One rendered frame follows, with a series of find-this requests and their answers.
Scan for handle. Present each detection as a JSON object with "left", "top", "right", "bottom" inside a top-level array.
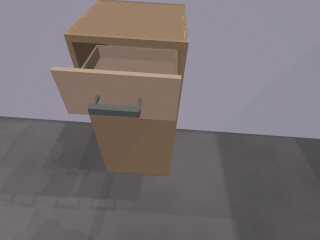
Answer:
[{"left": 87, "top": 95, "right": 142, "bottom": 118}]

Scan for cabinet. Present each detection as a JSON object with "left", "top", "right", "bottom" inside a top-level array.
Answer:
[{"left": 64, "top": 0, "right": 189, "bottom": 177}]

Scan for drawer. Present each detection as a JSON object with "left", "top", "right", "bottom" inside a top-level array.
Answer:
[{"left": 50, "top": 45, "right": 182, "bottom": 121}]

